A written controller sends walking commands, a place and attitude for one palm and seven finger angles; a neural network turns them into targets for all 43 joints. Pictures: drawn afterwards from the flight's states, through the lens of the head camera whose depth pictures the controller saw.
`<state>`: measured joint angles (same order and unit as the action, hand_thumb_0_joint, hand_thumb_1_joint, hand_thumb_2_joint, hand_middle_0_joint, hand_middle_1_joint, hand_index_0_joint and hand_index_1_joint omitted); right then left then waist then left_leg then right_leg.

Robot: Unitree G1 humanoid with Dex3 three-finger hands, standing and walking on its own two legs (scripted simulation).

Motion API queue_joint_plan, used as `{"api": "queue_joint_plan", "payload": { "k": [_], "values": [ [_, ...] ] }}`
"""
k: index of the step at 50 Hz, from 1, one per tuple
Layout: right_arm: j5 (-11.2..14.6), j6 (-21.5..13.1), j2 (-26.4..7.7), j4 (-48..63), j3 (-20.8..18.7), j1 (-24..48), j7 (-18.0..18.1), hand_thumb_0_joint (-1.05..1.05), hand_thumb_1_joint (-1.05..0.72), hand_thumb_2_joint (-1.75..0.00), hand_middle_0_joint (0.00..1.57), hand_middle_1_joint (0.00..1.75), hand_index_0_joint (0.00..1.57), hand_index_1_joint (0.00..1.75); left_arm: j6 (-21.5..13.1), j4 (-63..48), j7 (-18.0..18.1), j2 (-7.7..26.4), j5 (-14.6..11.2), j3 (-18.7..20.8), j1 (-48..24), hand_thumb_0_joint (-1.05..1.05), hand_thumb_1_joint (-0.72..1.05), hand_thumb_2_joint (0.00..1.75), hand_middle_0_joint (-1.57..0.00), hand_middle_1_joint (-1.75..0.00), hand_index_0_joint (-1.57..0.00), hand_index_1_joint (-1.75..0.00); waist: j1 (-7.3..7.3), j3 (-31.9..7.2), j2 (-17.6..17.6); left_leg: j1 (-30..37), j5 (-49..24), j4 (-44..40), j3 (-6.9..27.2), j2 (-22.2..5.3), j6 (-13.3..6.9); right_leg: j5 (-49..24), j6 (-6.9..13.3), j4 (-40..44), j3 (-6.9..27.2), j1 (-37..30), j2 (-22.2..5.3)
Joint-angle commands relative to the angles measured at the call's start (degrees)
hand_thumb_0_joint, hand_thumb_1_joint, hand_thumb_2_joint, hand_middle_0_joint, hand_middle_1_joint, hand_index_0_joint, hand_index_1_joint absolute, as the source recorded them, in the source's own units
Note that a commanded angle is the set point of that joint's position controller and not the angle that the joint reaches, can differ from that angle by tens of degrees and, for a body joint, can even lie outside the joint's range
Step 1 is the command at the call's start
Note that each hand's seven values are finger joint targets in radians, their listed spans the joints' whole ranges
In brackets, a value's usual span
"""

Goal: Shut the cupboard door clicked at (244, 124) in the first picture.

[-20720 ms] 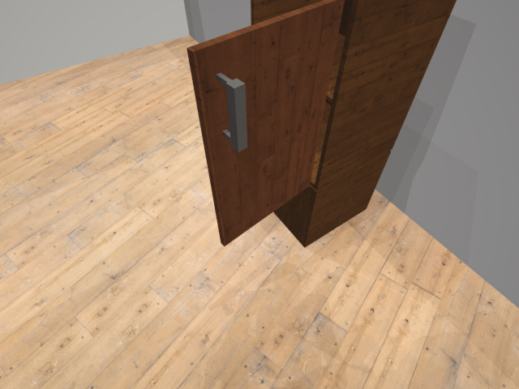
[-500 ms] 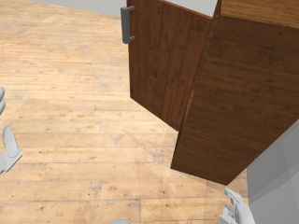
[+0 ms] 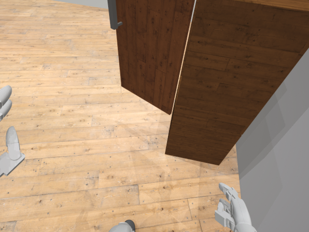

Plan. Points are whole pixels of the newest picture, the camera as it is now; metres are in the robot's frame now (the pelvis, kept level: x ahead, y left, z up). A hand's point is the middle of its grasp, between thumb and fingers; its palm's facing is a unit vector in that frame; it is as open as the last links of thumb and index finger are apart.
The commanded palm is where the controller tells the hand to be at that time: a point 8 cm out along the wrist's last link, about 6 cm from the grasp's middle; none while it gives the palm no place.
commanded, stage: stop stepping back and stand still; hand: left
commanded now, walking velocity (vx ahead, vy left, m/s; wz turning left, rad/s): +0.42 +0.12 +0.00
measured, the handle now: (116, 10) +0.93 +0.22 +0.13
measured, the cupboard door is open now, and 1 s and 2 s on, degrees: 65 65 65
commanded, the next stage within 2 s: let the arm hang, fingers relaxed in 0.92 s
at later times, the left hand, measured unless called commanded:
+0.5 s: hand out of the picture +0.15 +0.28 +0.18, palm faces +0.43 -0.77 -0.47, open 7.4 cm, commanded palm +0.11 +0.31 +0.19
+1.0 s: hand out of the picture +0.18 +0.31 +0.17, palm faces +0.43 -0.78 -0.45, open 7.4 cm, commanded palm none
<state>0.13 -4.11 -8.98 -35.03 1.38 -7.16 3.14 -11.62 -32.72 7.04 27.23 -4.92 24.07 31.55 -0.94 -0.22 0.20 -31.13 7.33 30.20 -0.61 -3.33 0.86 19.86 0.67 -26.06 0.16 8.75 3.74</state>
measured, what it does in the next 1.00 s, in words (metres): steps on the spot: left foot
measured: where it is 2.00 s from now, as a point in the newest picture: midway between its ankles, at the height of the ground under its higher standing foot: outside the picture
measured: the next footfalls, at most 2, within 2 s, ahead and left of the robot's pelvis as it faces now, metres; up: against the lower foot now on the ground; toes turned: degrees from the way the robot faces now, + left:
left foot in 0.10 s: +0.06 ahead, +0.16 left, +0.00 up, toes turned +5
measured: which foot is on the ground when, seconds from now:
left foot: up 0.00-0.08, down 0.10-1.00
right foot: down 0.00-1.00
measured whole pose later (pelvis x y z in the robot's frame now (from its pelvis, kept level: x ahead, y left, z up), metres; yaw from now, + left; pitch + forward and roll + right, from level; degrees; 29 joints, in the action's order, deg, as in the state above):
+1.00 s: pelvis -0.02 +0.04 +0.01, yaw +1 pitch +1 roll -1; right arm 0.7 -4.6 -9.3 -34.1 2.4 -10.9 3.5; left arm -10.5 -27.6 8.7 24.2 -3.4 23.9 32.3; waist -0.5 -1.4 -0.4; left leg -18.9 11.7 29.6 -3.0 -2.3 -0.2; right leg 18.6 -1.3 -26.0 -0.4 8.3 -0.6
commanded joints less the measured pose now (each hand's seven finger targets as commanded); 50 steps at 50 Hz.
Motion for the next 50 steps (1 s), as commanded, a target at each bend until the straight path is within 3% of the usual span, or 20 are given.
{"api": "queue_joint_plan", "payload": {
  "k": [1, 4, 6, 8, 9, 11, 13, 14, 16, 18, 19, 21, 22, 24, 26, 28, 31, 34, 44, 50],
  "values": [
    [0.20, -0.40, -7.54, 8.69, -2.19, 0.89, 2.06, 0.00, -0.90, -0.90, 0.20, 0.30, 0.20, 0.30, -0.33, -8.01, 3.54, 10.02, 0.11, 10.57, 3.98, 0.00, 0.90, 0.90, -0.20, -0.30, -0.20, -0.30, -0.76, -4.42, -3.46, 9.66, 9.66, 14.03, 2.62, 1.85, 0.70, -2.02, 7.93, 9.56, 11.73, 13.83, -19.16],
    [0.34, -1.87, -10.12, 7.08, -3.17, -0.25, 2.88, 0.00, -0.90, -0.90, 0.20, 0.30, 0.20, 0.30, -0.66, -1.79, 4.21, 9.06, 1.84, 7.89, -6.04, 0.00, 0.90, 0.90, -0.20, -0.30, -0.20, -0.30, -1.33, 2.47, -4.40, 11.94, 7.46, 2.98, 2.33, 0.58, -1.03, 1.46, 4.08, 9.41, 8.04, 13.93, -15.72],
    [0.62, -3.00, -10.75, 6.76, -3.71, -1.32, 3.20, 0.00, -0.90, -0.90, 0.20, 0.30, 0.20, 0.30, -1.30, 2.00, 3.79, 7.07, 2.56, 5.62, -6.52, 0.00, 0.90, 0.90, -0.20, -0.30, -0.20, -0.30, -0.75, 3.38, -4.33, 14.56, 3.65, -1.22, 2.06, 0.38, -2.11, -5.03, 2.65, 7.47, 7.04, 11.44, -12.33],
    [-0.02, -3.13, -10.92, 6.56, -3.20, -1.63, 2.90, 0.00, -0.90, -0.90, 0.20, 0.30, 0.20, 0.30, -2.35, -1.28, 3.54, 6.06, 2.61, 4.42, -6.52, 0.00, 0.90, 0.90, -0.20, -0.30, -0.20, -0.30, -0.92, -0.09, 7.34, 17.28, 0.17, -7.84, 8.69, -3.07, -2.83, -6.29, 0.68, 0.16, 0.70, 9.77, -7.17],
    [0.09, -3.91, -11.10, 6.53, -3.23, -1.17, 2.87, 0.00, -0.90, -0.90, 0.20, 0.30, 0.20, 0.30, -2.79, -3.86, 3.43, 6.12, 2.83, 3.73, -8.89, 0.00, 0.90, 0.90, -0.20, -0.30, -0.20, -0.30, -0.65, -1.58, 12.52, 15.87, 6.50, -14.11, 14.41, -5.63, -2.43, -2.30, -0.59, -4.12, -1.57, 7.05, -4.36],
    [-0.27, -5.21, -10.86, 6.65, -3.24, -0.97, 2.78, 0.00, -0.90, -0.90, 0.20, 0.30, 0.20, 0.30, -3.35, -6.14, 3.82, 5.67, 3.11, 3.70, -9.49, 0.00, 0.90, 0.90, -0.20, -0.30, -0.20, -0.30, -0.12, -1.07, 11.83, 11.79, 24.43, -21.68, 20.67, -8.27, -3.40, 0.69, -0.97, -6.66, -0.27, 4.23, -2.47],
    [-0.58, -5.82, -10.50, 6.88, -3.20, -0.76, 2.61, 0.00, -0.90, -0.90, 0.20, 0.30, 0.20, 0.30, -3.46, -9.03, 4.03, 6.18, 3.33, 4.77, -8.30, 0.00, 0.90, 0.90, -0.20, -0.30, -0.20, -0.30, 0.41, -2.42, 11.30, 8.80, 30.01, -24.00, 17.61, -7.28, -2.39, 1.86, -0.41, -4.70, -1.42, 0.25, -1.75],
    [-0.77, -6.05, -10.54, 6.80, -3.27, -0.80, 2.55, 0.00, -0.90, -0.90, 0.20, 0.30, 0.20, 0.30, -3.54, -10.02, 4.07, 8.43, 3.35, 6.82, -6.28, 0.00, 0.90, 0.90, -0.20, -0.30, -0.20, -0.30, 0.49, -3.93, 11.56, 8.72, 29.58, -23.74, 15.64, -6.45, -1.69, 1.84, -0.10, -2.99, -1.96, -1.61, -1.46],
    [-1.01, -5.87, -9.87, 7.39, -3.22, -1.32, 2.10, 0.00, -0.90, -0.90, 0.20, 0.30, 0.20, 0.30, -3.26, -9.87, 3.80, 7.03, 2.92, 6.83, -1.45, 0.00, 0.90, 0.90, -0.20, -0.30, -0.20, -0.30, 0.24, -6.14, 12.68, 7.57, 26.25, -20.32, 11.16, -3.90, -0.68, 1.55, 0.95, 0.46, -2.61, -5.39, -1.91],
    [-0.86, -4.75, -9.55, 7.45, -3.56, -1.43, 1.75, 0.00, -0.90, -0.90, 0.20, 0.30, 0.20, 0.30, -2.46, -6.56, 3.84, 7.64, 2.45, 8.59, 2.66, 0.00, 0.90, 0.90, -0.20, -0.30, -0.20, -0.30, 0.13, -6.76, 8.06, 5.87, 24.86, -13.39, 6.95, -1.06, -0.86, 5.47, 2.65, 3.41, -0.17, -5.24, -4.24],
    [-1.06, -4.09, -9.51, 7.61, -3.88, -1.62, 1.59, 0.00, -0.90, -0.90, 0.20, 0.30, 0.20, 0.30, -2.15, -4.81, 3.89, 9.29, 2.09, 10.67, 5.24, 0.00, 0.90, 0.90, -0.20, -0.30, -0.20, -0.30, 0.17, -7.61, 3.05, 6.89, 21.33, -6.31, 4.73, 0.73, -0.55, 11.01, 4.69, 6.77, 4.65, -2.33, -7.82],
    [-0.98, -2.30, -9.38, 7.13, -4.13, -2.02, 1.25, 0.00, -0.90, -0.90, 0.20, 0.30, 0.20, 0.30, -2.05, -4.02, 3.94, 7.43, 1.68, 8.90, 2.81, 0.00, 0.90, 0.90, -0.20, -0.30, -0.20, -0.30, -0.07, -1.87, -7.46, 1.79, 12.72, 13.04, 2.19, 3.02, -0.23, 17.14, 11.26, 15.29, 22.35, 4.72, -20.14],
    [-0.72, -2.06, -9.48, 6.66, -4.08, -2.41, 1.00, 0.00, -0.90, -0.90, 0.20, 0.30, 0.20, 0.30, -2.33, -2.72, 4.20, 7.08, 1.76, 8.33, 0.71, 0.00, 0.90, 0.90, -0.20, -0.30, -0.20, -0.30, -0.09, 0.05, -8.05, -1.37, 12.66, 19.38, 2.41, 2.52, -0.18, 13.74, 12.85, 15.68, 24.96, 4.96, -23.46],
    [-0.61, -2.42, -10.16, 6.14, -3.97, -2.07, 0.95, 0.00, -0.90, -0.90, 0.20, 0.30, 0.20, 0.30, -3.01, -0.70, 4.10, 6.48, 2.24, 6.41, -5.32, 0.00, 0.90, 0.90, -0.20, -0.30, -0.20, -0.30, -0.53, 2.22, -5.51, -2.78, 14.88, 20.06, 4.64, 0.27, -0.65, 6.44, 11.60, 12.87, 21.10, 5.17, -23.08],
    [-0.51, -2.74, -9.37, 5.57, -3.45, -1.82, 1.25, 0.00, -0.90, -0.90, 0.20, 0.30, 0.20, 0.30, -3.15, 2.72, 3.97, 5.30, 3.16, 4.47, -8.36, 0.00, 0.90, 0.90, -0.20, -0.30, -0.20, -0.30, -0.36, 2.94, -7.46, 5.08, 11.55, 10.76, 1.44, -0.32, -1.35, -1.57, 8.55, 9.35, 12.47, 7.20, -19.47],
    [-0.35, -3.31, -9.31, 5.49, -3.59, -1.16, 1.88, 0.00, -0.90, -0.90, 0.20, 0.30, 0.20, 0.30, -3.05, 1.07, 4.08, 5.35, 3.46, 3.20, -10.81, 0.00, 0.90, 0.90, -0.20, -0.30, -0.20, -0.30, -0.09, 2.50, -4.84, 15.43, 7.09, 1.53, -2.68, 2.05, -1.86, -1.54, 5.37, 6.87, 7.21, 10.67, -15.10],
    [0.35, -4.32, -10.69, 7.10, -4.41, -0.15, 2.41, 0.00, -0.90, -0.90, 0.20, 0.30, 0.20, 0.30, -3.37, -4.96, 3.93, 6.27, 3.19, 3.94, -10.34, 0.00, 0.90, 0.90, -0.20, -0.30, -0.20, -0.30, 0.68, -1.28, 3.24, 22.86, -3.45, -3.96, 3.47, -3.00, -3.68, -10.20, 0.50, -1.85, 2.34, 10.04, -7.75],
    [0.28, -4.63, -10.06, 7.19, -3.61, -0.49, 2.23, 0.00, -0.90, -0.90, 0.20, 0.30, 0.20, 0.30, -3.63, -8.16, 3.33, 7.84, 3.07, 6.78, -9.46, 0.00, 0.90, 0.90, -0.20, -0.30, -0.20, -0.30, 0.57, -3.69, 9.71, 19.77, -6.54, -9.48, 10.47, -6.31, -4.74, -8.36, -1.83, -7.43, -2.80, 6.08, -4.06],
    [0.43, -3.67, -9.00, 8.12, -3.12, -1.51, 1.18, 0.00, -0.90, -0.90, 0.20, 0.30, 0.20, 0.30, -2.75, -5.19, 3.15, 6.59, 1.59, 8.46, 1.81, 0.00, 0.90, 0.90, -0.20, -0.30, -0.20, -0.30, 0.39, -11.39, 5.03, 20.71, -13.81, -3.79, 1.28, -2.75, -1.23, -22.75, -0.34, 0.18, -0.09, -1.50, -6.04],
    [0.49, -2.32, -8.38, 8.51, -2.47, -0.40, 1.82, 0.00, -0.90, -0.90, 0.20, 0.30, 0.20, 0.30, -1.42, -3.65, 2.95, 5.69, 1.49, 6.27, -1.16, 0.00, 0.90, 0.90, -0.20, -0.30, -0.20, -0.30, 0.06, -6.92, 3.13, 18.93, -6.57, -4.35, 0.85, -2.27, -1.23, -19.63, -0.29, 3.43, 1.37, 1.62, -7.01]
  ]
}}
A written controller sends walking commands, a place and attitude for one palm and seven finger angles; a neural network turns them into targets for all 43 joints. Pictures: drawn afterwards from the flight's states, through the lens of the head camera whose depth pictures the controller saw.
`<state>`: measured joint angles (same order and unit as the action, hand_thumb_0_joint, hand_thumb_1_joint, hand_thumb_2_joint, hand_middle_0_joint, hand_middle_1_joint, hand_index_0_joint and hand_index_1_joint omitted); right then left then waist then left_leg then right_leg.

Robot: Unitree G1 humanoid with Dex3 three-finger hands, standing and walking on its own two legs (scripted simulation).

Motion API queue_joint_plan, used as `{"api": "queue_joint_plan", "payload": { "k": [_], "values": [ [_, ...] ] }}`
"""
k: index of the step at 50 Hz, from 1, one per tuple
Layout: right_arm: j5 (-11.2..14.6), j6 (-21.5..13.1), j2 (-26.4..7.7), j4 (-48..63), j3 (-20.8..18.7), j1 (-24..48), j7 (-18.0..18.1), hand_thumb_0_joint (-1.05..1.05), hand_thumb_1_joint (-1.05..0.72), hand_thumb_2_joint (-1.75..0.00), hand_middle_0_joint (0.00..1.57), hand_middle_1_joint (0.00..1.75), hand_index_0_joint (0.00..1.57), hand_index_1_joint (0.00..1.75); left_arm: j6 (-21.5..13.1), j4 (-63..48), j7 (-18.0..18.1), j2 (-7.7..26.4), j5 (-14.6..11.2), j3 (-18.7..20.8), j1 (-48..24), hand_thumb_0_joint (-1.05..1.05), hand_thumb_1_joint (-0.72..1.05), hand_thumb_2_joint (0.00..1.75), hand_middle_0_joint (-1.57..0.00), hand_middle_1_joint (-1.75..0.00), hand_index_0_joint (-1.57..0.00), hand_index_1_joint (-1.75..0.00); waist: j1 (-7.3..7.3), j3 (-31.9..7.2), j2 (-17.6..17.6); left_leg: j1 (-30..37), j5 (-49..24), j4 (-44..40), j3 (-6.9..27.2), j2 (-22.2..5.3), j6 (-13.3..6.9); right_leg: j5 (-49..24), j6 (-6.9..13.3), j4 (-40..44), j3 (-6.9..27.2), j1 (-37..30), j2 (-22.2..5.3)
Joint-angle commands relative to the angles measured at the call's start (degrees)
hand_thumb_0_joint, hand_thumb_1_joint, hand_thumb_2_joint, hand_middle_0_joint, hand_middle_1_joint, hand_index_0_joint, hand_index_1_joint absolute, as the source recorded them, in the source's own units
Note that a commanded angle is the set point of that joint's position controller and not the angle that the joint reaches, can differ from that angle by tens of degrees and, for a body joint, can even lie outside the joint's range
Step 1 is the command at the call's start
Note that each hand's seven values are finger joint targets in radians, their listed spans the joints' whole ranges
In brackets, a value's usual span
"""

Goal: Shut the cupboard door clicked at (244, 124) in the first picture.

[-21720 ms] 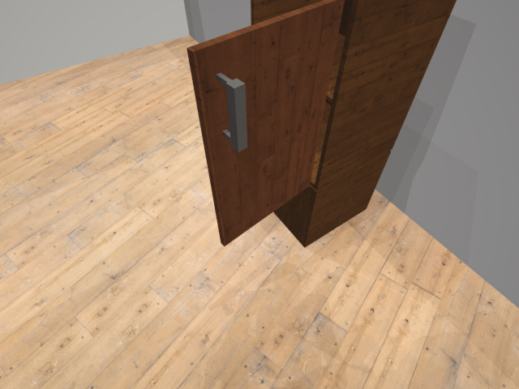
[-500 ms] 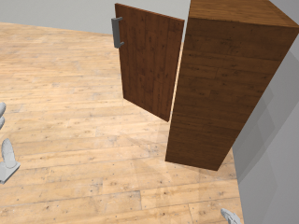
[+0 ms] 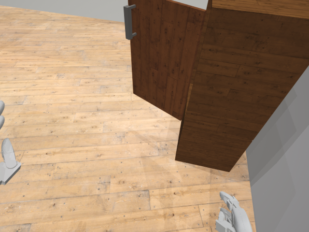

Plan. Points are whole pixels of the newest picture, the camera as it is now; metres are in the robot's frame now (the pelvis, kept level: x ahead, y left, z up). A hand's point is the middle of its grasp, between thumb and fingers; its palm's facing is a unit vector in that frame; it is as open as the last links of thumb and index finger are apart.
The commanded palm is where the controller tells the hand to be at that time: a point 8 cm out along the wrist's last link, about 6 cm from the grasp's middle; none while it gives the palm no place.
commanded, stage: let the arm hang, fingers relaxed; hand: left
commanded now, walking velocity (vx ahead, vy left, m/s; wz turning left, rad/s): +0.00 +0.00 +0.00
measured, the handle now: (131, 22) +0.95 +0.16 +0.13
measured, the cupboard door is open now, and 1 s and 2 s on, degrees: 65 65 65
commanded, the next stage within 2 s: look to check the result in 1.12 s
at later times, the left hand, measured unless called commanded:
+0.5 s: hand out of the picture -0.08 +0.18 -0.18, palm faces +0.06 -0.98 -0.20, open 7.2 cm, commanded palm none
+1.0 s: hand out of the picture -0.02 +0.15 -0.17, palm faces +0.06 -0.98 -0.17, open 7.4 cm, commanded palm none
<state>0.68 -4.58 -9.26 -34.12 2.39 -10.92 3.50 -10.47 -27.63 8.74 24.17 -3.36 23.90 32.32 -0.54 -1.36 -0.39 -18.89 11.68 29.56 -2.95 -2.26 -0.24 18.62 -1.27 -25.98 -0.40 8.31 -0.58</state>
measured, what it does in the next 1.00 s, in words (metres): stands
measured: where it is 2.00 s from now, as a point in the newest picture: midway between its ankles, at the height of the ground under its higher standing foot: outside the picture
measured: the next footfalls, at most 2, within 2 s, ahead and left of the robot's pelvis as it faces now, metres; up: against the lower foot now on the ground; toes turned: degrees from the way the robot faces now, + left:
none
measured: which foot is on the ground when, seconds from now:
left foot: down 0.00-1.00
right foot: down 0.00-1.00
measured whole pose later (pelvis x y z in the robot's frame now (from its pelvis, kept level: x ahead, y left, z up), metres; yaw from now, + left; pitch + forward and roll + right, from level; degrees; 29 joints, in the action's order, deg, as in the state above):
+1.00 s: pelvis -0.02 -0.01 +0.00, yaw +1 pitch -2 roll +0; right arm -0.7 1.1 -9.0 -63.4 -0.8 -16.4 1.3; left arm 0.4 63.9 1.7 7.1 0.5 0.6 17.0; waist -0.7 0.8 0.8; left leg -15.1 7.8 25.0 -2.2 -1.6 0.2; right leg 17.3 -0.6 -25.4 -1.6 6.0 -1.1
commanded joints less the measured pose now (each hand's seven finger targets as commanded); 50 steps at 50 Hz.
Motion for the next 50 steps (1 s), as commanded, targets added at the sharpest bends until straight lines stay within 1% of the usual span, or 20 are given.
{"api": "queue_joint_plan", "payload": {
  "k": [1, 2, 3, 5, 6, 8, 9, 10, 11, 13, 14, 17, 18, 19, 23, 24, 28, 31, 38, 50],
  "values": [
    [0.79, -5.62, -19.07, -2.20, -5.94, 7.85, -3.68, 0.00, -0.90, -0.90, 0.20, 0.30, 0.20, 0.30, 6.02, 30.85, -6.82, -0.87, 4.13, -18.65, -6.37, 0.00, 0.90, 0.90, -0.20, -0.30, -0.20, -0.30, -1.31, -0.23, 5.27, 2.88, -19.96, 4.08, 3.38, -4.37, -0.38, -22.82, 2.37, -3.86, -1.33, 8.75, -6.51],
    [-0.09, -2.75, -17.22, -3.79, -6.81, 3.72, -3.92, 0.00, -0.90, -0.90, 0.20, 0.30, 0.20, 0.30, 10.33, 33.04, -7.94, -1.67, 4.36, -17.77, -7.47, 0.00, 0.90, 0.90, -0.20, -0.30, -0.20, -0.30, -0.88, -3.56, 5.39, 5.35, -17.24, 2.57, 2.92, -5.02, 0.09, -15.31, 2.52, -2.82, 1.02, 9.80, -5.65],
    [-0.57, -1.34, -16.27, -4.12, -6.03, 2.77, -3.74, 0.00, -0.90, -0.90, 0.20, 0.30, 0.20, 0.30, 11.07, 35.46, -8.34, -2.76, 4.48, -18.56, -8.75, 0.00, 0.90, 0.90, -0.20, -0.30, -0.20, -0.30, -0.26, -3.33, 4.19, 3.11, -12.54, 1.11, 4.72, -5.99, -0.95, -6.82, 2.26, -3.32, -0.08, 10.42, -4.46],
    [-1.03, 0.94, -16.19, -4.06, -4.84, 3.06, -3.57, 0.00, -0.90, -0.90, 0.20, 0.30, 0.20, 0.30, 10.85, 41.73, -8.77, -1.48, 4.70, -18.87, -11.13, 0.00, 0.90, 0.90, -0.20, -0.30, -0.20, -0.30, 0.65, -2.37, -2.31, 0.26, -9.26, -0.67, 7.47, -6.11, -2.37, -2.67, 2.33, -2.71, -0.28, 8.20, -3.50],
    [-1.20, 1.75, -15.82, -4.37, -4.35, 3.41, -3.57, 0.00, -0.90, -0.90, 0.20, 0.30, 0.20, 0.30, 10.78, 45.35, -8.75, -0.89, 4.73, -19.16, -12.75, 0.00, 0.90, 0.90, -0.20, -0.30, -0.20, -0.30, 0.54, -0.54, -6.45, -0.13, -6.19, -0.52, 7.93, -4.99, -2.23, -0.91, 2.84, -0.88, 0.90, 9.01, -4.07],
    [-1.78, 3.45, -13.98, -6.13, -3.85, 2.54, -3.68, 0.00, -0.90, -0.90, 0.20, 0.30, 0.20, 0.30, 10.76, 53.18, -8.55, -0.69, 4.78, -19.96, -15.32, 0.00, 0.90, 0.90, -0.20, -0.30, -0.20, -0.30, -0.40, 1.95, -12.02, 2.34, -1.76, 1.83, 6.55, -2.16, -1.34, 2.77, 4.63, 3.77, 4.51, 13.81, -7.27],
    [-2.17, 4.14, -13.37, -7.31, -3.79, 1.60, -3.75, 0.00, -0.90, -0.90, 0.20, 0.30, 0.20, 0.30, 10.86, 57.05, -8.31, -0.64, 4.80, -20.37, -16.22, 0.00, 0.90, 0.90, -0.20, -0.30, -0.20, -0.30, -0.78, 2.43, -11.52, 4.17, -2.99, 2.76, 5.67, -1.29, -0.89, 2.00, 5.40, 4.45, 5.23, 15.03, -7.92],
    [-2.32, 4.70, -12.22, -8.60, -3.46, 0.69, -3.78, 0.00, -0.90, -0.90, 0.20, 0.30, 0.20, 0.30, 11.07, 60.16, -8.07, -1.29, 4.56, -20.95, -16.99, 0.00, 0.90, 0.90, -0.20, -0.30, -0.20, -0.30, -1.11, 2.35, -9.09, 5.13, -3.57, 2.74, 5.10, -0.91, -0.59, 1.54, 5.62, 4.77, 5.23, 14.96, -8.32],
    [-2.43, 4.96, -11.85, -10.04, -3.27, -0.14, -3.74, 0.00, -0.90, -0.90, 0.20, 0.30, 0.20, 0.30, 11.16, 63.25, -7.91, -1.64, 4.47, -21.34, -17.75, 0.00, 0.90, 0.90, -0.20, -0.30, -0.20, -0.30, -1.39, 1.87, -5.48, 5.91, -5.39, 1.39, 5.23, -1.17, -0.41, 0.60, 5.30, 3.92, 4.79, 13.82, -7.63],
    [-2.36, 4.87, -12.01, -12.86, -3.17, -0.70, -3.48, 0.00, -0.90, -0.90, 0.20, 0.30, 0.20, 0.30, 11.17, 69.40, -7.75, -2.70, 4.20, -21.87, -16.68, 0.00, 0.90, 0.90, -0.20, -0.30, -0.20, -0.30, -0.72, 1.23, 3.31, 5.58, -6.74, -3.20, 7.31, -2.81, -0.84, -0.25, 3.69, 2.19, 3.24, 9.87, -5.14],
    [-2.14, 4.92, -12.37, -13.93, -3.14, -0.63, -3.30, 0.00, -0.90, -0.90, 0.20, 0.30, 0.20, 0.30, 11.17, 72.20, -7.65, -2.38, 4.18, -21.91, -15.57, 0.00, 0.90, 0.90, -0.20, -0.30, -0.20, -0.30, -0.01, 1.48, 4.91, 4.18, -5.73, -4.78, 8.13, -3.25, -1.05, -0.63, 3.25, 2.42, 2.68, 7.39, -4.45],
    [-2.18, 5.00, -10.44, -17.51, -3.42, -2.08, -2.53, 0.00, -0.90, -0.90, 0.20, 0.30, 0.20, 0.30, 11.07, 79.19, -7.60, -4.92, 4.01, -21.20, -12.45, 0.00, 0.90, 0.90, -0.20, -0.30, -0.20, -0.30, 0.67, 1.05, 10.84, 3.21, 0.71, -7.44, 8.03, -2.91, -0.93, -0.70, 3.82, 4.06, 2.65, 4.09, -4.20],
    [-2.07, 5.04, -10.14, -18.66, -3.45, -2.87, -2.35, 0.00, -0.90, -0.90, 0.20, 0.30, 0.20, 0.30, 11.08, 80.93, -7.66, -5.05, 3.92, -21.31, -11.76, 0.00, 0.90, 0.90, -0.20, -0.30, -0.20, -0.30, 0.62, 0.93, 11.32, 3.58, 1.98, -8.25, 8.20, -2.96, -0.91, -0.72, 3.95, 4.37, 2.56, 3.76, -4.09],
    [-1.82, 5.13, -10.34, -19.45, -3.69, -3.85, -2.16, 0.00, -0.90, -0.90, 0.20, 0.30, 0.20, 0.30, 10.96, 82.32, -7.64, -4.99, 3.94, -21.36, -11.39, 0.00, 0.90, 0.90, -0.20, -0.30, -0.20, -0.30, 0.68, 1.33, 8.90, 3.93, 1.67, -8.08, 8.31, -3.20, -0.98, -1.02, 4.02, 5.20, 2.21, 3.45, -3.98],
    [-1.55, 5.22, -9.31, -23.06, -4.05, -6.63, -1.77, 0.00, -0.90, -0.90, 0.20, 0.30, 0.20, 0.30, 10.57, 87.19, -7.53, -6.23, 3.82, -21.91, -10.22, 0.00, 0.90, 0.90, -0.20, -0.30, -0.20, -0.30, 0.11, 2.02, 5.13, 6.69, 0.96, -7.99, 7.55, -3.29, -0.98, -1.20, 4.10, 7.27, 2.41, 4.94, -4.50],
    [-1.36, 5.26, -9.41, -23.55, -4.15, -7.26, -1.72, 0.00, -0.90, -0.90, 0.20, 0.30, 0.20, 0.30, 10.44, 88.06, -7.44, -6.12, 3.85, -21.87, -10.06, 0.00, 0.90, 0.90, -0.20, -0.30, -0.20, -0.30, 0.08, 2.43, 3.00, 7.09, -0.23, -7.61, 7.37, -3.43, -1.04, -1.35, 4.12, 7.76, 2.26, 5.12, -4.50],
    [-1.42, 5.74, -8.01, -25.89, -4.33, -8.82, -1.63, 0.00, -0.90, -0.90, 0.20, 0.30, 0.20, 0.30, 10.65, 90.65, -7.15, -7.45, 3.95, -22.19, -9.40, 0.00, 0.90, 0.90, -0.20, -0.30, -0.20, -0.30, -0.43, 6.68, 1.38, 6.78, 3.66, -8.72, 6.79, -3.32, -0.86, 2.91, 3.96, 8.89, 2.13, 8.51, -4.48],
    [-1.49, 5.74, -7.15, -26.72, -4.30, -9.55, -1.63, 0.00, -0.90, -0.90, 0.20, 0.30, 0.20, 0.30, 10.60, 91.62, -6.99, -8.02, 3.99, -22.20, -8.47, 0.00, 0.90, 0.90, -0.20, -0.30, -0.20, -0.30, -0.32, 6.56, -0.25, 6.79, 3.45, -9.00, 6.57, -3.23, -0.91, 3.22, 3.87, 8.69, 2.26, 8.47, -4.31],
    [-1.53, 5.77, -5.46, -27.66, -4.19, -9.26, -1.70, 0.00, -0.90, -0.90, 0.20, 0.30, 0.20, 0.30, 10.65, 92.07, -6.63, -9.44, 4.10, -22.33, -8.10, 0.00, 0.90, 0.90, -0.20, -0.30, -0.20, -0.30, -0.28, 8.88, -0.60, 6.86, 2.73, -9.24, 5.95, -3.11, -0.86, 2.98, 3.45, 8.35, 2.29, 10.28, -4.30],
    [-1.61, 5.03, -4.99, -27.63, -4.13, -8.25, -1.64, 0.00, -0.90, -0.90, 0.20, 0.30, 0.20, 0.30, 10.15, 91.02, -6.58, -9.36, 4.09, -21.81, -10.29, 0.00, 0.90, 0.90, -0.20, -0.30, -0.20, -0.30, -0.03, 7.14, 0.55, 7.15, -3.56, -8.42, 5.09, -3.08, -0.47, -3.05, 3.23, 8.33, 2.41, 6.62, -4.75]
  ]
}}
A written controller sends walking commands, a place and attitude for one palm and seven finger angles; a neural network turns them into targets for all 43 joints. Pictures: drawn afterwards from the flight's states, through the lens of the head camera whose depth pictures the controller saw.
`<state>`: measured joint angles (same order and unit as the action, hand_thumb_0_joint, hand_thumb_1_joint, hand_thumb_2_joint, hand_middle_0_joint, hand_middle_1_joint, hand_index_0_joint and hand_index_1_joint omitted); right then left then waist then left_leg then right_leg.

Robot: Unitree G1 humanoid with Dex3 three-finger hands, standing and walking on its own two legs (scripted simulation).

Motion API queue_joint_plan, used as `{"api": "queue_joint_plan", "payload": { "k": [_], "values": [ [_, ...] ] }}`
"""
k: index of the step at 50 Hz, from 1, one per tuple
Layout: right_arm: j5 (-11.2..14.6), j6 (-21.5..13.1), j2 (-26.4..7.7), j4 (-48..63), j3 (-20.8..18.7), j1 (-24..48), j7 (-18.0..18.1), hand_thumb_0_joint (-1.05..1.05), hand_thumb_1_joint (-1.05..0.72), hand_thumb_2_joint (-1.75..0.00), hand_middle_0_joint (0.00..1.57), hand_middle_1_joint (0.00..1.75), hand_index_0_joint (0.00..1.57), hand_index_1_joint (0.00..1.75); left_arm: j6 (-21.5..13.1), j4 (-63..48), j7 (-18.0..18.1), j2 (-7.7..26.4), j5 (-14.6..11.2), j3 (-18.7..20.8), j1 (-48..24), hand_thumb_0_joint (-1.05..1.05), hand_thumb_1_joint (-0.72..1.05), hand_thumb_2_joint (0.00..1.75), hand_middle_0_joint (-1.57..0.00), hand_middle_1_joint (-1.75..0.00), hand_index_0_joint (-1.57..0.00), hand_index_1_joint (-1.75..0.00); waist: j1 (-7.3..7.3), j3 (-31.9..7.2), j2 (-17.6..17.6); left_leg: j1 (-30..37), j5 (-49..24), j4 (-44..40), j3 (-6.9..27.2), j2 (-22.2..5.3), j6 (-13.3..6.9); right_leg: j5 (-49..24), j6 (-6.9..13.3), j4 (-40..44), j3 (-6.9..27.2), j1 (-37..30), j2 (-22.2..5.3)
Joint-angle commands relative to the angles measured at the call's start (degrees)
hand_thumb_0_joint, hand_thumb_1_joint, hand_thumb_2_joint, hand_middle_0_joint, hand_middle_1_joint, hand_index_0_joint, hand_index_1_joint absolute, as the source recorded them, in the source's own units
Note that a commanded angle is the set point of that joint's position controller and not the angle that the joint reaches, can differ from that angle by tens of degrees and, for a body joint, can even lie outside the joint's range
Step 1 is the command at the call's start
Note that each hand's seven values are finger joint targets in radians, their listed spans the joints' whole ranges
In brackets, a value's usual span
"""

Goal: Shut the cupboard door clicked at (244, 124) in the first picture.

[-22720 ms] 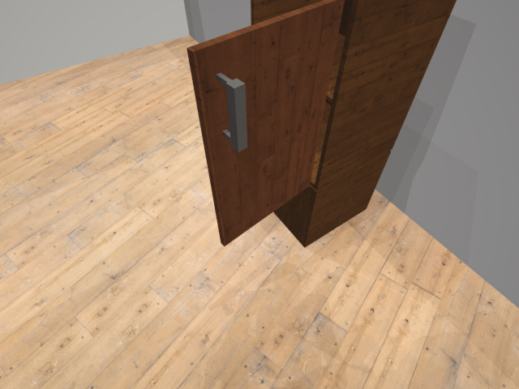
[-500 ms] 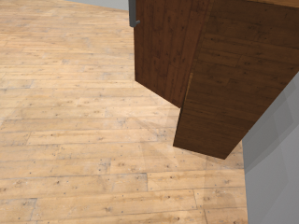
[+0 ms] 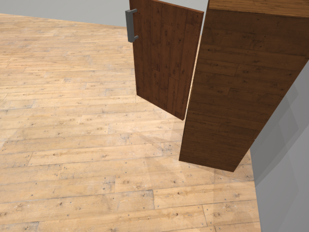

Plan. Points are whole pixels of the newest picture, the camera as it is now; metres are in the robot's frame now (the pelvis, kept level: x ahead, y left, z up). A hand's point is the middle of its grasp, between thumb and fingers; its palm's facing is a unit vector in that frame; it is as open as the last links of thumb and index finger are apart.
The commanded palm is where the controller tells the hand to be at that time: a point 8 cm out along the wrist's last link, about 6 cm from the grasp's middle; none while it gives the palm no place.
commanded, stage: let the arm hang, fingers relaxed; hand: left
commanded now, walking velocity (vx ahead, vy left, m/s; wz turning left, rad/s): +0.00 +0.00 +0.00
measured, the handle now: (133, 25) +0.97 +0.15 +0.12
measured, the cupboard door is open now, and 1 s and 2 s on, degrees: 65 65 65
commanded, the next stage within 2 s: look to check the result in 0.12 s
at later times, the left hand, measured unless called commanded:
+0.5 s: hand out of the picture +0.00 +0.19 -0.17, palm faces +0.04 -0.97 -0.23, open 7.4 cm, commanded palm none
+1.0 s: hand out of the picture +0.06 +0.20 -0.17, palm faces +0.08 -0.96 -0.26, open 7.4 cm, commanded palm none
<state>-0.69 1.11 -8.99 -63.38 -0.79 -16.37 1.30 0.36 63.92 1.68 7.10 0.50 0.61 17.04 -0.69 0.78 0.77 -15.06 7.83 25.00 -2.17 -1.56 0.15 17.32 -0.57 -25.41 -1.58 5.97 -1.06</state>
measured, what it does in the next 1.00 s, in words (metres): stands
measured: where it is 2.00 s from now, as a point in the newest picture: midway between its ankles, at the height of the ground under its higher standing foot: outside the picture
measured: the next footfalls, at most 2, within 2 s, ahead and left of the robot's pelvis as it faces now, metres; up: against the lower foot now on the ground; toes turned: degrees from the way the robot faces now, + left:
right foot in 1.50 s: +0.09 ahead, -0.14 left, +0.00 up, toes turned +22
left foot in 1.82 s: -0.04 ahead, +0.09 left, +0.00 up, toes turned +38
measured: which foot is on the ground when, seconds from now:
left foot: down 0.00-1.00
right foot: down 0.00-1.00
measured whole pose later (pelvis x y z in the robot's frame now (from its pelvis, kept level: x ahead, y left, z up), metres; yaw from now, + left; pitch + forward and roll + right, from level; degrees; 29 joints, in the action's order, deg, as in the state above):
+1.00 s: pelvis +0.02 -0.01 +0.00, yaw +3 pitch -2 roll +0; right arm -0.6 1.9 -13.3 -61.1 -1.4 -11.4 1.0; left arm 1.0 61.1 1.6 12.3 0.5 2.3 11.9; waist -1.0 3.1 0.6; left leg -15.9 10.9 28.7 0.7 -1.0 0.9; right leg 19.9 0.0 -25.5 -4.7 3.7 -1.1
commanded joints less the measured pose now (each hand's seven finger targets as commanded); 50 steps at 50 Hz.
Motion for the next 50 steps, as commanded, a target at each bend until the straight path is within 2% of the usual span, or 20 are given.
{"api": "queue_joint_plan", "payload": {
  "k": [1, 4, 7, 17, 26, 27, 29, 31, 35, 41, 44, 46, 48, 49, 50],
  "values": [
    [-0.28, -0.72, -5.30, 1.64, -0.91, -2.55, 0.60, 0.00, -0.90, -0.90, 0.20, 0.30, 0.20, 0.30, -0.75, -0.59, 0.48, 7.52, 0.18, 1.47, 4.97, 0.00, 0.90, 0.90, -0.20, -0.30, -0.20, -0.30, 0.22, 4.79, -0.13, 3.74, -0.52, -3.63, 4.15, -3.81, -0.83, -2.65, 2.55, 7.83, 3.65, 8.76, -4.33],
    [-0.13, -0.79, -5.73, 1.66, -0.94, -2.48, 0.66, 0.00, -0.90, -0.90, 0.20, 0.30, 0.20, 0.30, -0.78, -0.66, 0.45, 8.13, 0.16, 1.62, 4.65, 0.00, 0.90, 0.90, -0.20, -0.30, -0.20, -0.30, 0.32, 4.37, 0.69, 3.81, -1.80, -3.46, 4.16, -3.94, -0.87, -3.87, 2.63, 7.85, 3.37, 7.62, -4.20],
    [-0.25, -0.62, -5.70, 1.55, -0.95, -2.17, 0.69, 0.00, -0.90, -0.90, 0.20, 0.30, 0.20, 0.30, -0.71, -0.55, 0.37, 7.98, 0.09, 1.52, 4.05, 0.00, 0.90, 0.90, -0.20, -0.30, -0.20, -0.30, 0.07, 5.50, 0.03, 3.75, -0.34, -3.62, 4.13, -3.88, -0.68, -2.54, 2.68, 8.51, 3.67, 8.43, -4.24],
    [-0.10, -1.01, -7.82, 1.68, -1.19, -1.11, 0.83, 0.00, -0.90, -0.90, 0.20, 0.30, 0.20, 0.30, -0.87, -0.56, 0.25, 9.47, 0.08, 1.84, 3.26, 0.00, 0.90, 0.90, -0.20, -0.30, -0.20, -0.30, 0.22, 2.60, -0.19, 5.67, -4.03, -3.50, 4.63, -4.60, -1.11, -6.05, 2.56, 7.77, 3.14, 5.84, -4.23],
    [-0.01, -1.10, -9.57, 2.07, -1.40, 1.29, 0.77, 0.00, -0.90, -0.90, 0.20, 0.30, 0.20, 0.30, -0.87, -0.66, 0.08, 11.19, 0.20, 1.99, 1.75, 0.00, 0.90, 0.90, -0.20, -0.30, -0.20, -0.30, 0.25, 2.92, 0.14, 6.61, -4.09, -4.32, 4.87, -4.84, -1.27, -6.50, 2.44, 8.37, 3.23, 5.43, -4.46],
    [-0.01, -1.07, -9.75, 2.06, -1.36, 1.45, 0.75, 0.00, -0.90, -0.90, 0.20, 0.30, 0.20, 0.30, -0.89, -0.61, 0.06, 11.41, 0.18, 1.95, 1.41, 0.00, 0.90, 0.90, -0.20, -0.30, -0.20, -0.30, 0.23, 2.81, -0.69, 6.68, -4.05, -4.35, 4.97, -4.81, -1.23, -6.57, 2.40, 8.40, 3.16, 5.26, -4.42],
    [0.13, -1.14, -10.67, 2.39, -1.52, 2.07, 0.70, 0.00, -0.90, -0.90, 0.20, 0.30, 0.20, 0.30, -1.09, -0.94, 0.01, 12.39, 0.26, 2.07, 1.33, 0.00, 0.90, 0.90, -0.20, -0.30, -0.20, -0.30, 0.33, 2.09, -1.43, 7.15, -5.54, -3.81, 4.75, -4.87, -1.30, -8.30, 2.47, 8.67, 3.13, 4.76, -4.68],
    [-0.03, -1.12, -10.58, 2.26, -1.45, 2.78, 0.66, 0.00, -0.90, -0.90, 0.20, 0.30, 0.20, 0.30, -1.03, -0.88, 0.01, 12.35, 0.20, 2.00, 0.46, 0.00, 0.90, 0.90, -0.20, -0.30, -0.20, -0.30, 0.20, 2.64, -0.14, 7.13, -5.14, -4.15, 4.80, -4.79, -1.14, -8.17, 2.46, 8.74, 3.27, 4.86, -4.79],
    [0.00, -1.24, -11.60, 2.54, -1.56, 3.84, 0.61, 0.00, -0.90, -0.90, 0.20, 0.30, 0.20, 0.30, -1.28, -1.25, -0.07, 13.62, 0.24, 2.11, -0.61, 0.00, 0.90, 0.90, -0.20, -0.30, -0.20, -0.30, 0.17, 1.95, -0.99, 7.61, -6.96, -3.90, 4.73, -4.94, -1.14, -11.16, 2.50, 8.98, 3.31, 3.80, -5.14],
    [-0.06, -1.37, -12.79, 2.73, -1.54, 5.27, 0.57, 0.00, -0.90, -0.90, 0.20, 0.30, 0.20, 0.30, -1.44, -1.64, -0.13, 14.78, 0.21, 2.27, -1.82, 0.00, 0.90, 0.90, -0.20, -0.30, -0.20, -0.30, 0.31, 0.82, -0.41, 8.45, -8.45, -3.87, 4.61, -5.07, -1.05, -14.07, 2.50, 9.20, 3.39, 2.43, -5.48],
    [-0.07, -0.53, -9.02, 3.17, -0.88, 3.95, 0.37, 0.00, -0.90, -0.90, 0.20, 0.30, 0.20, 0.30, -0.55, -1.74, 0.29, 11.97, 0.08, 2.17, -0.01, 0.00, 0.90, 0.90, -0.20, -0.30, -0.20, -0.30, 0.49, 0.75, -0.68, 5.74, -11.02, -1.23, 4.47, -4.35, -0.46, -16.14, 1.86, 6.09, 1.30, 1.14, -6.42],
    [-0.14, 0.01, -9.29, 4.07, -1.18, 4.16, 0.26, 0.00, -0.90, -0.90, 0.20, 0.30, 0.20, 0.30, -0.06, -2.79, 0.41, 13.31, 0.07, 2.96, 0.48, 0.00, 0.90, 0.90, -0.20, -0.30, -0.20, -0.30, 0.95, 1.67, -1.74, 2.01, -10.55, 1.46, 4.66, -3.43, -0.32, -16.72, 2.47, 4.24, 0.85, 0.51, -7.67],
    [-0.25, 0.41, -9.25, 5.30, -1.59, 4.71, 0.03, 0.00, -0.90, -0.90, 0.20, 0.30, 0.20, 0.30, 0.23, -4.12, 0.50, 14.49, 0.23, 3.83, 0.67, 0.00, 0.90, 0.90, -0.20, -0.30, -0.20, -0.30, 1.27, 1.78, -4.00, -1.59, -8.88, 6.45, 3.38, -1.77, 0.12, -19.20, 4.37, 3.32, 1.52, -0.19, -10.66],
    [-0.24, 0.67, -8.91, 6.33, -1.84, 4.75, -0.10, 0.00, -0.90, -0.90, 0.20, 0.30, 0.20, 0.30, 0.36, -4.95, 0.59, 15.15, 0.42, 4.26, 0.32, 0.00, 0.90, 0.90, -0.20, -0.30, -0.20, -0.30, 1.44, 2.26, -6.92, -3.74, -5.81, 10.43, 2.43, -0.91, 0.35, -21.15, 5.73, 3.38, 1.91, -0.32, -12.56],
    [-0.38, 0.98, -8.53, 7.25, -2.07, 5.61, -0.25, 0.00, -0.90, -0.90, 0.20, 0.30, 0.20, 0.30, 0.46, -5.90, 0.59, 15.37, 0.54, 4.54, 0.02, 0.00, 0.90, 0.90, -0.20, -0.30, -0.20, -0.30, 1.62, 3.66, -8.83, -6.10, 2.93, 15.59, 1.49, -0.39, 0.64, -24.34, 7.52, 3.68, 2.44, 0.24, -15.06]
  ]
}}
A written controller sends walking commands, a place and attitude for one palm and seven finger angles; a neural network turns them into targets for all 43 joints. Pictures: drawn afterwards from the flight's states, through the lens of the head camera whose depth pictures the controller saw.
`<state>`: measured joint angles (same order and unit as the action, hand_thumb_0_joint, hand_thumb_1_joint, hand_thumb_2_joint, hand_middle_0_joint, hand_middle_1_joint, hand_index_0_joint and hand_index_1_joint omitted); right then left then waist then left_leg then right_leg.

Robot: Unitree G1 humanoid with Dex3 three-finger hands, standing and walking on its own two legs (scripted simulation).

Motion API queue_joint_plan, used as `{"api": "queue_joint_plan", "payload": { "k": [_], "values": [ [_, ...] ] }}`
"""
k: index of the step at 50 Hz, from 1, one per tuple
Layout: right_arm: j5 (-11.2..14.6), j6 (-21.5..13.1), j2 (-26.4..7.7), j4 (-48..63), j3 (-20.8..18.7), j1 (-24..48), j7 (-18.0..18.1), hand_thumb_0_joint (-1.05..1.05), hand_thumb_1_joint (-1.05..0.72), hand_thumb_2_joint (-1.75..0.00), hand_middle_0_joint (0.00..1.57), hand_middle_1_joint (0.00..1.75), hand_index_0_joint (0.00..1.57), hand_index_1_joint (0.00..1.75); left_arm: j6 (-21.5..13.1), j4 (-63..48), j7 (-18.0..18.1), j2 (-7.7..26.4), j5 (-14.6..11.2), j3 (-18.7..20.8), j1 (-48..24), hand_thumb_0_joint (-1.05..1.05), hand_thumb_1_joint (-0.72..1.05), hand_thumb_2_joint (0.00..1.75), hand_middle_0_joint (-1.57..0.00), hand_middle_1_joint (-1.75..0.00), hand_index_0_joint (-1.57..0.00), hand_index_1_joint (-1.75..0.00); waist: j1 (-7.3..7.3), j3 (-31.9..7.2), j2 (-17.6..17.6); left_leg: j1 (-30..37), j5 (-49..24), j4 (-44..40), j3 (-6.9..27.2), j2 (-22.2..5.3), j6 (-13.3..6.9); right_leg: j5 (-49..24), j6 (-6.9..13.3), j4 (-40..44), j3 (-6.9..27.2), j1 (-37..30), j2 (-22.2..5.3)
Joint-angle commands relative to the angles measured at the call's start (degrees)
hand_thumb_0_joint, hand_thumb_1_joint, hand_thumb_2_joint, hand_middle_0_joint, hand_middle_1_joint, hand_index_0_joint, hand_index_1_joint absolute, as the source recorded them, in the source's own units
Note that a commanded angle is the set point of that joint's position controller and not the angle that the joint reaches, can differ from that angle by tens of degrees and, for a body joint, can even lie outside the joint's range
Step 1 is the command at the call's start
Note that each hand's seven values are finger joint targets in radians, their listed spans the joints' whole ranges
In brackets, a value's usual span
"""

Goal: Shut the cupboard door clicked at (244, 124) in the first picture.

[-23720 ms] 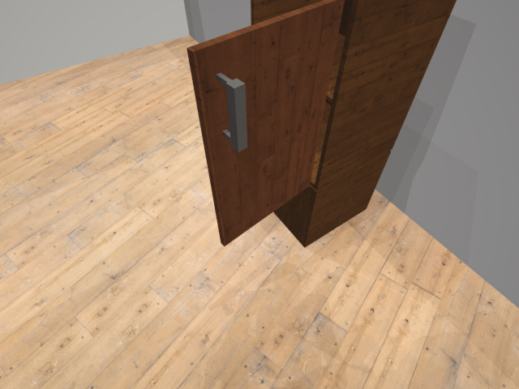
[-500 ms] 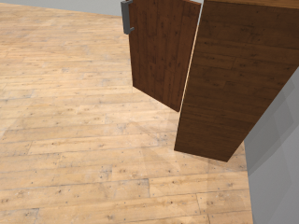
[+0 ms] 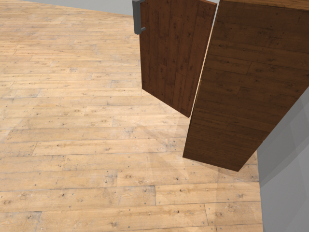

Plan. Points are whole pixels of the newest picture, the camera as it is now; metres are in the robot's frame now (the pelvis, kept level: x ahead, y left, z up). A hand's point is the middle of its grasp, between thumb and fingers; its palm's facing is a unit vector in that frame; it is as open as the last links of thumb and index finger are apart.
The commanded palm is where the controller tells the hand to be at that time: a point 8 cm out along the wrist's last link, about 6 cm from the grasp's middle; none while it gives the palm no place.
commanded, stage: walk to a spot facing it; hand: left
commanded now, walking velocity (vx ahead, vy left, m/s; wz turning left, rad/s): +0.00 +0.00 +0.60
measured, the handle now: (140, 16) +0.96 +0.11 +0.13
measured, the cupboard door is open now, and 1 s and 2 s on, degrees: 65 65 65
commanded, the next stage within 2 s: none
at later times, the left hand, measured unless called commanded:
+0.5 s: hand out of the picture +0.02 +0.22 -0.16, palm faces +0.31 -0.90 -0.30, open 7.4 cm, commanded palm none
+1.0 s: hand out of the picture -0.08 +0.19 -0.16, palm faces +0.62 -0.74 -0.26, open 7.4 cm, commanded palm none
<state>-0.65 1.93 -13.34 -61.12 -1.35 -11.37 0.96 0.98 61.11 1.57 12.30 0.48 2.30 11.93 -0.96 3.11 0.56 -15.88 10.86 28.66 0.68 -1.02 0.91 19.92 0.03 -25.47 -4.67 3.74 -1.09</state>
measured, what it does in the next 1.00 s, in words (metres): steps on the spot, turning left: right foot, then left foot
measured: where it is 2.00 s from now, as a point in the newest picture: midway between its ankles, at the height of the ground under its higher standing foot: outside the picture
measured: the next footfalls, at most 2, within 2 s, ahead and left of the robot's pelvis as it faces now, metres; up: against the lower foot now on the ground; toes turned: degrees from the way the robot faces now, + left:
right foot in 0.50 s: +0.05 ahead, -0.13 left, +0.00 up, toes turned +18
left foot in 0.82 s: -0.05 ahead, +0.10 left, +0.00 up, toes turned +35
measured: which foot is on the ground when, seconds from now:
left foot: down 0.00-0.48, up 0.50-0.80, down 0.82-1.00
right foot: down 0.00-0.12, up 0.14-0.48, down 0.50-0.82, up 0.84-1.00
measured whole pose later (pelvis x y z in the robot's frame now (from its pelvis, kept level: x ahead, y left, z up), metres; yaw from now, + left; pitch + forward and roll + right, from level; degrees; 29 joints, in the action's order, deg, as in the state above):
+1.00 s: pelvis +0.00 -0.03 +0.00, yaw +38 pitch +0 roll +1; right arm -1.8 1.2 -13.0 -50.1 -2.0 -10.5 -0.6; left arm 3.3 51.3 -0.7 14.5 1.1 4.3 11.6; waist 0.2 5.6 -1.0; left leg -14.6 16.7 30.6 3.1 0.4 0.6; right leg 26.6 -3.4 -56.2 -3.2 25.7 -4.6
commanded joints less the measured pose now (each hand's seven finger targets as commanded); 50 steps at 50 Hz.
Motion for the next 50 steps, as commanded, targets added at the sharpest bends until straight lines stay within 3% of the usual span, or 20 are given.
{"api": "queue_joint_plan", "payload": {
  "k": [1, 3, 5, 6, 7, 8, 11, 19, 22, 23, 24, 25, 29, 33, 37, 39, 41, 42, 44, 50],
  "values": [
    [-0.52, 0.51, -4.04, 5.83, -1.82, 0.76, -0.07, 0.00, -0.90, -0.90, 0.20, 0.30, 0.20, 0.30, -0.16, -3.99, 0.74, 10.28, 0.76, 2.97, 4.11, 0.00, 0.90, 0.90, -0.20, -0.30, -0.20, -0.30, 1.48, 2.35, -9.80, -7.20, 8.81, 16.15, -1.82, -0.89, 0.13, -29.55, 8.74, 3.40, 6.15, 3.27, -17.56],
    [-0.38, 0.72, -3.89, 7.29, -2.21, 0.56, -0.58, 0.00, -0.90, -0.90, 0.20, 0.30, 0.20, 0.30, -0.12, -5.75, 0.80, 10.77, 1.21, 3.38, 1.86, 0.00, 0.90, 0.90, -0.20, -0.30, -0.20, -0.30, 0.58, 3.74, -9.98, -7.31, 13.58, 14.92, -2.56, -2.16, 0.25, -33.29, 9.15, 0.30, 3.73, 4.45, -19.33],
    [-0.68, 0.15, -5.84, 7.05, -2.49, -4.75, -0.96, 0.00, -0.90, -0.90, 0.20, 0.30, 0.20, 0.30, 0.09, -7.35, 0.55, 10.49, 0.66, 3.46, 1.12, 0.00, 0.90, 0.90, -0.20, -0.30, -0.20, -0.30, -1.87, 0.09, 1.26, 2.48, -11.37, 1.41, 2.27, -4.58, -2.11, -27.59, 2.80, -13.77, -3.07, 9.13, -13.34],
    [-1.51, -0.13, -10.18, 7.28, -3.29, -7.29, -0.61, 0.00, -0.90, -0.90, 0.20, 0.30, 0.20, 0.30, 0.30, -8.65, 0.47, 7.43, 0.00, 3.05, 3.68, 0.00, 0.90, 0.90, -0.20, -0.30, -0.20, -0.30, -1.93, -1.66, 14.06, 6.83, -29.42, -3.44, 17.62, -13.68, -8.13, -7.04, -1.85, -24.61, -5.77, 16.81, -5.36],
    [-1.46, 0.11, -11.84, 6.41, -3.88, -10.31, -0.13, 0.00, -0.90, -0.90, 0.20, 0.30, 0.20, 0.30, 0.81, -10.00, 0.80, 6.59, 0.17, 2.48, 1.45, 0.00, 0.90, 0.90, -0.20, -0.30, -0.20, -0.30, -3.59, -4.17, 17.39, 5.72, -22.34, -11.79, 27.28, -17.93, -11.84, 18.58, -1.74, -34.36, -0.65, 18.34, -0.76],
    [-1.45, 0.19, -13.22, 6.51, -4.31, -9.68, 0.19, 0.00, -0.90, -0.90, 0.20, 0.30, 0.20, 0.30, 1.50, -10.73, 0.73, 6.67, 0.35, 2.84, -1.08, 0.00, 0.90, 0.90, -0.20, -0.30, -0.20, -0.30, -3.48, -3.80, 13.70, 2.84, -5.76, -14.41, 29.40, -18.69, -11.89, 16.78, -1.10, -39.61, 4.67, 21.00, -2.11],
    [-1.49, -0.56, -10.38, 8.91, -3.72, -4.52, 0.46, 0.00, -0.90, -0.90, 0.20, 0.30, 0.20, 0.30, 0.60, -11.46, -0.26, 5.78, 0.77, 2.94, -1.94, 0.00, 0.90, 0.90, -0.20, -0.30, -0.20, -0.30, -0.80, -3.61, 5.70, 1.43, 3.92, -14.35, 23.73, -14.02, -10.44, 6.00, -1.74, -37.80, 6.42, 24.18, -2.99],
    [-1.49, 0.42, -10.83, 10.48, -4.98, -2.89, -0.09, 0.00, -0.90, -0.90, 0.20, 0.30, 0.20, 0.30, 0.67, -13.11, -0.27, 5.02, 0.66, 2.77, 0.57, 0.00, 0.90, 0.90, -0.20, -0.30, -0.20, -0.30, -0.44, -6.49, 8.89, 0.20, 3.99, -13.16, 22.48, -9.04, -9.03, 5.49, -2.18, -18.97, 3.80, 16.14, 1.59],
    [-1.20, 1.26, -10.04, 12.38, -5.51, 1.14, -0.31, 0.00, -0.90, -0.90, 0.20, 0.30, 0.20, 0.30, 0.86, -11.65, -0.01, 6.41, 0.42, 3.57, 7.60, 0.00, 0.90, 0.90, -0.20, -0.30, -0.20, -0.30, 2.87, -5.94, 9.36, -9.05, 11.10, -12.57, 21.02, -4.72, -5.97, 0.43, -1.46, -5.58, 1.68, 3.58, 3.10],
    [-0.75, 1.60, -8.08, 13.03, -5.53, 2.22, -0.51, 0.00, -0.90, -0.90, 0.20, 0.30, 0.20, 0.30, 0.64, -11.27, 0.25, 8.54, 0.78, 4.20, 10.48, 0.00, 0.90, 0.90, -0.20, -0.30, -0.20, -0.30, 4.23, -5.08, 4.80, -15.91, 16.12, -7.14, 17.83, -0.62, -3.28, 1.38, -0.02, 3.79, 5.33, -2.38, -0.91],
    [-0.16, 1.69, -4.51, 13.76, -5.27, 0.82, -0.86, 0.00, -0.90, -0.90, 0.20, 0.30, 0.20, 0.30, -0.04, -12.50, 0.65, 14.37, 1.93, 5.28, 10.29, 0.00, 0.90, 0.90, -0.20, -0.30, -0.20, -0.30, 4.32, -4.40, -10.29, -23.54, 19.80, 10.76, 9.01, 7.21, 1.25, 14.00, 5.73, 15.62, 24.33, -3.13, -16.02],
    [-0.85, 1.44, -4.50, 13.90, -5.69, 0.82, -1.05, 0.00, -0.90, -0.90, 0.20, 0.30, 0.20, 0.30, 0.36, -14.45, 0.88, 15.20, 1.74, 4.48, 2.47, 0.00, 0.90, 0.90, -0.20, -0.30, -0.20, -0.30, 2.44, 0.09, -13.90, -22.46, 20.50, 29.98, 4.44, 7.41, 1.76, 13.35, 10.17, 18.47, 29.63, 9.53, -27.15],
    [-0.66, 1.73, -4.16, 13.03, -4.96, -2.05, -2.52, 0.00, -0.90, -0.90, 0.20, 0.30, 0.20, 0.30, -1.17, -15.93, 0.93, 8.45, 1.38, 3.02, -6.05, 0.00, 0.90, 0.90, -0.20, -0.30, -0.20, -0.30, -2.94, 0.51, -11.27, -17.89, 12.96, 40.29, 1.81, 0.45, 2.13, -15.69, 8.21, 7.25, 9.50, 11.32, -16.62],
    [-0.17, 1.19, -2.39, 14.97, -3.32, 4.42, -2.66, 0.00, -0.90, -0.90, 0.20, 0.30, 0.20, 0.30, -1.30, -13.29, 0.70, 12.01, 1.38, 3.78, 3.60, 0.00, 0.90, 0.90, -0.20, -0.30, -0.20, -0.30, 2.45, -3.31, -10.78, -12.52, 15.75, 22.22, -4.34, 1.42, 2.45, -39.36, 7.42, -0.25, 3.91, 0.19, -17.09],
    [0.08, 0.51, -2.99, 15.36, -2.80, 4.60, -2.51, 0.00, -0.90, -0.90, 0.20, 0.30, 0.20, 0.30, -0.99, -12.54, 0.55, 13.54, 1.39, 4.47, 5.58, 0.00, 0.90, 0.90, -0.20, -0.30, -0.20, -0.30, 2.63, -5.23, -13.09, -6.98, 12.48, 8.80, -6.09, 1.84, 1.37, -44.39, 5.70, -4.92, 2.52, -2.97, -18.05],
    [-0.14, 0.06, -5.59, 14.09, -3.28, 0.26, -2.49, 0.00, -0.90, -0.90, 0.20, 0.30, 0.20, 0.30, -0.79, -12.84, 0.33, 12.98, 0.77, 4.39, 4.33, 0.00, 0.90, 0.90, -0.20, -0.30, -0.20, -0.30, -0.05, -7.31, -9.04, 4.47, 0.15, -3.22, -4.56, 0.84, 0.31, -37.76, 1.84, -12.58, -1.57, 2.76, -16.49],
    [-1.12, -0.41, -16.13, 12.75, -5.77, -6.55, -1.63, 0.00, -0.90, -0.90, 0.20, 0.30, 0.20, 0.30, -0.52, -16.82, -0.41, 6.51, 0.29, 2.61, 3.03, 0.00, 0.90, 0.90, -0.20, -0.30, -0.20, -0.30, -3.77, -11.28, 18.20, 22.27, -35.54, -5.24, 23.07, -21.86, -12.55, 18.80, -4.46, -32.72, -4.16, 28.77, -5.24],
    [-1.36, -0.18, -16.17, 11.49, -5.73, -10.08, -0.83, 0.00, -0.90, -0.90, 0.20, 0.30, 0.20, 0.30, -0.05, -19.10, -0.44, 7.24, 0.88, 2.40, -2.25, 0.00, 0.90, 0.90, -0.20, -0.30, -0.20, -0.30, -5.84, -9.63, 10.90, 20.65, -27.19, -5.48, 23.54, -23.03, -15.56, 18.53, -3.62, -37.71, 0.92, 32.20, -5.11],
    [-1.37, -0.94, -12.98, 11.87, -4.71, -7.83, -0.03, 0.00, -0.90, -0.90, 0.20, 0.30, 0.20, 0.30, -0.12, -18.23, -0.83, 7.25, 0.86, 2.76, -6.08, 0.00, 0.90, 0.90, -0.20, -0.30, -0.20, -0.30, -4.87, -7.58, 13.67, 16.26, -11.34, -7.46, 21.38, -16.87, -12.58, 11.13, -3.40, -40.35, 4.06, 33.84, -5.63],
    [-1.62, -1.26, -12.92, 13.94, -4.54, 0.26, -0.60, 0.00, -0.90, -0.90, 0.20, 0.30, 0.20, 0.30, -0.59, -16.02, -3.15, 6.59, 0.86, 2.90, -2.66, 0.00, 0.90, 0.90, -0.20, -0.30, -0.20, -0.30, -0.64, -0.81, 10.51, 0.52, 18.68, -12.87, 16.43, -9.40, -9.30, 4.19, -3.35, -20.23, 0.13, 21.31, -2.19]
  ]
}}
